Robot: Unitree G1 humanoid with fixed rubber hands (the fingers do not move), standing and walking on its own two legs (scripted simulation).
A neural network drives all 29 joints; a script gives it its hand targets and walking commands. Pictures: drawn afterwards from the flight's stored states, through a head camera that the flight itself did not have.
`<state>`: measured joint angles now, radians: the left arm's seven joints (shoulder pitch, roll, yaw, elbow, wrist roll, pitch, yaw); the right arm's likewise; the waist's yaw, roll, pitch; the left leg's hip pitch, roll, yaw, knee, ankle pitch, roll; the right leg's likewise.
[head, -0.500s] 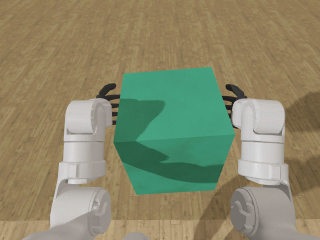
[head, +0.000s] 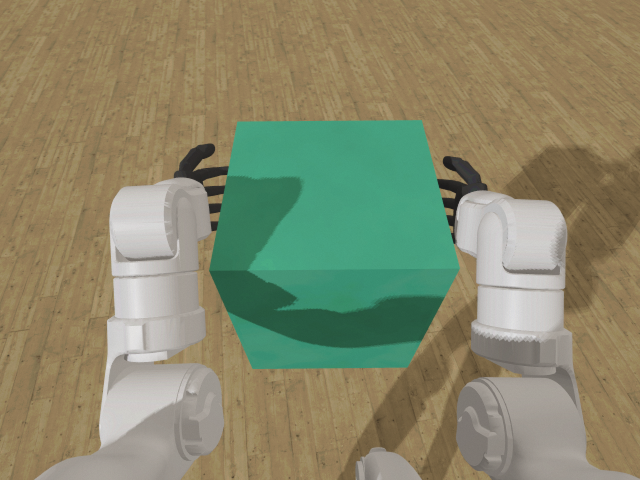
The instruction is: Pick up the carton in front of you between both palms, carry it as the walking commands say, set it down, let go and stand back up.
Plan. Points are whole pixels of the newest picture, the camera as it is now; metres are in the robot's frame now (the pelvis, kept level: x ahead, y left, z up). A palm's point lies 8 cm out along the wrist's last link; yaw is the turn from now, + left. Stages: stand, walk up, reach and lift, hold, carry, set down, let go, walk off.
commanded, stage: carry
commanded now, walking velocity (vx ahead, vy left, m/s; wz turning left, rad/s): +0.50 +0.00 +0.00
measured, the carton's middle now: (329, 255) +0.38 -0.02 +0.07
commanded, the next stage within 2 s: none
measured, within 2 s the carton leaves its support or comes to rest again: neither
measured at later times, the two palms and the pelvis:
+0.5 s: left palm (223, 94) +0.66 +0.13 +0.13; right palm (411, 91) +0.68 -0.17 +0.12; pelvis +0.31 -0.04 +0.02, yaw +2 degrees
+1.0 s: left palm (219, 26) +0.91 +0.16 +0.12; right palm (372, 27) +0.90 -0.14 +0.12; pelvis +0.64 +0.01 +0.02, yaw +0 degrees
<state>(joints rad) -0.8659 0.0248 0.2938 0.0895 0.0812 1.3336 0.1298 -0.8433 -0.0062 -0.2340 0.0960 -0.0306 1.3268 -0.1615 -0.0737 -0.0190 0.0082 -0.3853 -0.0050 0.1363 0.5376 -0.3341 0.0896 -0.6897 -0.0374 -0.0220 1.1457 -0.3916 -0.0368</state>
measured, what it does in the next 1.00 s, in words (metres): walks ahead: right foot, then left foot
